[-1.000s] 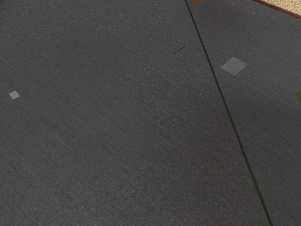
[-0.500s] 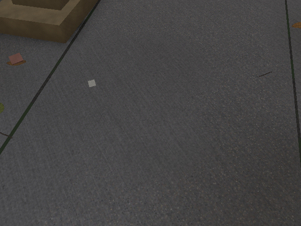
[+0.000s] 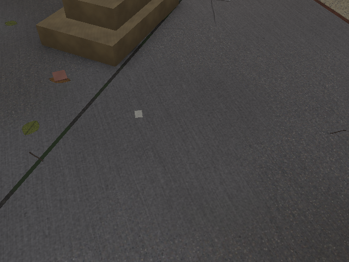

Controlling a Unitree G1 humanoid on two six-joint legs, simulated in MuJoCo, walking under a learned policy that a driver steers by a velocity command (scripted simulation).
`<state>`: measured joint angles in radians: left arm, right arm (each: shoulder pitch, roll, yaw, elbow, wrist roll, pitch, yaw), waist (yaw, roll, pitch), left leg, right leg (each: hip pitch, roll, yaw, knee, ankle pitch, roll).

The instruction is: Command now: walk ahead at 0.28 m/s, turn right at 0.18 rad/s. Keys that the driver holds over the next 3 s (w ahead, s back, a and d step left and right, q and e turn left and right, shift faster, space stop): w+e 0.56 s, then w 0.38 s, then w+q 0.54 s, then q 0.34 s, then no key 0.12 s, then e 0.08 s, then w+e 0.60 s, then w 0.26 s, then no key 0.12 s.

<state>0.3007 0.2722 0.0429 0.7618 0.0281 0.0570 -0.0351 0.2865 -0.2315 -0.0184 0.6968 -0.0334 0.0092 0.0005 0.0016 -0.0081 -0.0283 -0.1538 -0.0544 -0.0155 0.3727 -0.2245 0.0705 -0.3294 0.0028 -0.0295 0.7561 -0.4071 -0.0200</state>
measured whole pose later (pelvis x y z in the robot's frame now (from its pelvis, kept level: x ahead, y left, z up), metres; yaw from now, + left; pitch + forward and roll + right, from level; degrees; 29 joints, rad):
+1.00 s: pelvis +0.44 -0.12 -0.01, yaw -25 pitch +2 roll +2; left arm 0.03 0.23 0.00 0.72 0.03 -0.03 -0.06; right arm 0.47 -0.23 -0.03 0.90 -0.01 -0.08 0.02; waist -0.09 -0.03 0.03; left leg 0.04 -0.04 0.08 0.25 -0.31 0.03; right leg -0.54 -0.05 -0.03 0.60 -0.11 -0.05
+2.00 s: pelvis +0.84 -0.23 +0.00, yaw +5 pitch +1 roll +0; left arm 0.16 0.26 0.04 0.79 0.02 0.04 0.03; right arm 0.28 -0.26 -0.06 0.82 -0.02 0.00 -0.01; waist -0.03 -0.04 0.06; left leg -0.20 -0.16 -0.09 0.37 -0.16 0.12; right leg -0.55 -0.06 0.04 0.89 -0.26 0.04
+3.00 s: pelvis +1.24 -0.28 +0.00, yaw -18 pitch +1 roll +1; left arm 0.08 0.25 0.03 0.79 0.04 -0.03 -0.05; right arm 0.42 -0.24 -0.03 0.95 -0.01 -0.09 0.01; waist -0.06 -0.04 0.04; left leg -0.03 -0.04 0.07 0.26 -0.24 0.04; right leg -0.56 -0.04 0.00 0.69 -0.12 -0.03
